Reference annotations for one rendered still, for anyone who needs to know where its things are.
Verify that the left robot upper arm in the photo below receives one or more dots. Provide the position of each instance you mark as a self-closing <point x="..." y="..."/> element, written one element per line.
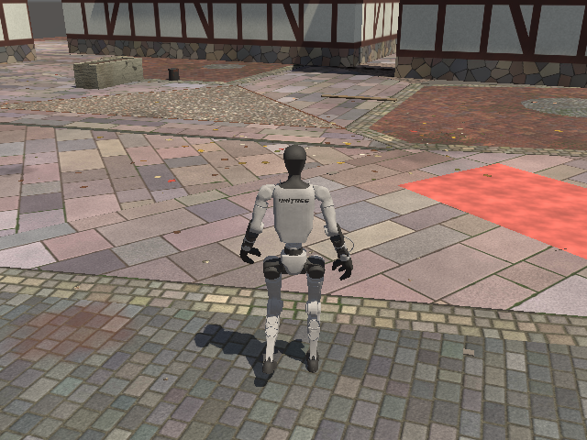
<point x="265" y="193"/>

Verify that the right robot upper arm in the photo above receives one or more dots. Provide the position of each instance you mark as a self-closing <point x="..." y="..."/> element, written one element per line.
<point x="327" y="207"/>

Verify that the robot left hand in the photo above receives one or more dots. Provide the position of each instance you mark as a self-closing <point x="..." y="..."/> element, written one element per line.
<point x="243" y="254"/>

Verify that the robot right shin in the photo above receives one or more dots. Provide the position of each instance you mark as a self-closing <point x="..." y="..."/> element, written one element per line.
<point x="313" y="330"/>

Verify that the robot shin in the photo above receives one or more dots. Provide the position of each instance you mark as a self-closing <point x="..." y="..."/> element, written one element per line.
<point x="271" y="331"/>
<point x="313" y="330"/>

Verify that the robot left shin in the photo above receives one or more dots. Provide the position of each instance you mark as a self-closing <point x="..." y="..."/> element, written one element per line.
<point x="271" y="331"/>

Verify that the robot left forearm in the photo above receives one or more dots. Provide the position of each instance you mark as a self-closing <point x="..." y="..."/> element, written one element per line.
<point x="249" y="239"/>

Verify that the robot right hand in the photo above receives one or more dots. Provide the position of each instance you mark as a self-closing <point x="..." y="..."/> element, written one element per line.
<point x="346" y="265"/>

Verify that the robot right forearm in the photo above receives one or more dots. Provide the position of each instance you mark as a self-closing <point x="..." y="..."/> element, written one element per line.
<point x="340" y="245"/>

